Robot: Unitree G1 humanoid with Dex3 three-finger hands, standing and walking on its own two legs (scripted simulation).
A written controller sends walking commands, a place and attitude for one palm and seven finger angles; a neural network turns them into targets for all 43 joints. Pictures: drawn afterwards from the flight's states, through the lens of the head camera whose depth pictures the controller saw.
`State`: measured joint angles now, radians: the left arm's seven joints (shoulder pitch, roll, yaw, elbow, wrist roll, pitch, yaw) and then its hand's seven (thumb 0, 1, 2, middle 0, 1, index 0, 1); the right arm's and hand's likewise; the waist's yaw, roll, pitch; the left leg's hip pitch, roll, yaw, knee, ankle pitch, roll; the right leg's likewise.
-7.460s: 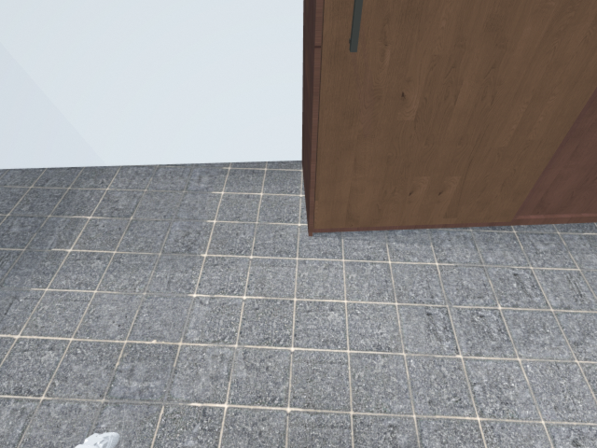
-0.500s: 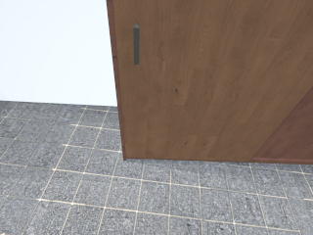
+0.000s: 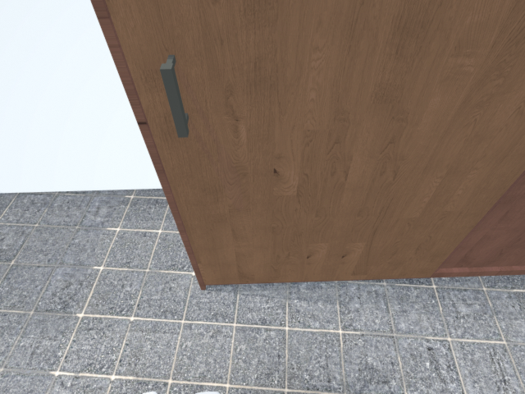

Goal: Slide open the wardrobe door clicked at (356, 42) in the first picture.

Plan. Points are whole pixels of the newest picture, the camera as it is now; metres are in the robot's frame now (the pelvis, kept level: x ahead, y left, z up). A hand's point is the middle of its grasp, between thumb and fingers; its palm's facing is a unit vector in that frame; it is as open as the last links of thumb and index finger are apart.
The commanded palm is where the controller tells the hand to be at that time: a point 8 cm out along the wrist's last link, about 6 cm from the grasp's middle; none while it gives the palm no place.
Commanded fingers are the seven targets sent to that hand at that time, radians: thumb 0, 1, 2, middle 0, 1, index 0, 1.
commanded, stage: take the last steps up to it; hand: left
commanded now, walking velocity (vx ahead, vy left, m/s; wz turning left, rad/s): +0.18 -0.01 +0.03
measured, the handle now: (177, 97) +0.57 +0.18 +0.15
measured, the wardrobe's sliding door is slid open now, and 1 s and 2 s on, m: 0.00 0.00 0.00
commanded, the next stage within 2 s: come to a stop and stand still in 0.10 s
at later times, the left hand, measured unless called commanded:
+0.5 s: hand out of the picture +0.11 +0.19 -0.17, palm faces +0.04 -0.98 -0.19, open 7.4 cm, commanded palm none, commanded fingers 0.00 0.90 0.90 -0.20 -0.30 -0.20 -0.30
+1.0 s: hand out of the picture +0.11 +0.17 -0.16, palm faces +0.03 -0.97 -0.24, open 7.4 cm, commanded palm none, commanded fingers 0.00 0.90 0.90 -0.20 -0.30 -0.20 -0.30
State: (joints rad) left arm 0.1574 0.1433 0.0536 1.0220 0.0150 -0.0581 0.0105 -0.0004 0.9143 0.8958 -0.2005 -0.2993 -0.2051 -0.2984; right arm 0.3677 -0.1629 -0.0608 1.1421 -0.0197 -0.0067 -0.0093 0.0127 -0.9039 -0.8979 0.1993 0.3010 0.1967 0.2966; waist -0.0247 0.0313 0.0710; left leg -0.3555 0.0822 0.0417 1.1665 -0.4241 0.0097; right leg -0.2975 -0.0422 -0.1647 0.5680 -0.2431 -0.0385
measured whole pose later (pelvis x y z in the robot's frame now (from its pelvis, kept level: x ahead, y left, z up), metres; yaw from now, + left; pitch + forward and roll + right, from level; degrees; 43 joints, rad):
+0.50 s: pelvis +0.10 +0.01 +0.01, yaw -2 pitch -2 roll -1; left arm 0.25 0.16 0.05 1.06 0.02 0.05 0.03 0.01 0.91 0.90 -0.20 -0.30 -0.20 -0.30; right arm 0.11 -0.14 -0.05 1.02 -0.02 0.00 -0.04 -0.01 -0.93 -0.90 0.20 0.30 0.20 0.30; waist 0.02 -0.01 0.09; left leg -0.26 0.08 0.16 0.49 -0.19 0.02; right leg -0.37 -0.05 -0.05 0.88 -0.50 0.03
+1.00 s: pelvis +0.07 -0.02 +0.00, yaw +0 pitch +0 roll +0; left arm 0.24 0.18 0.03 1.02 0.02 0.01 0.02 0.01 0.91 0.90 -0.20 -0.30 -0.21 -0.30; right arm 0.28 -0.21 -0.04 1.01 -0.03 0.01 0.00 0.01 -0.91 -0.90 0.20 0.30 0.19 0.30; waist 0.00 0.01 0.05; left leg -0.18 0.01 0.03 0.51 -0.32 -0.01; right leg -0.32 -0.08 -0.08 0.55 -0.22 0.01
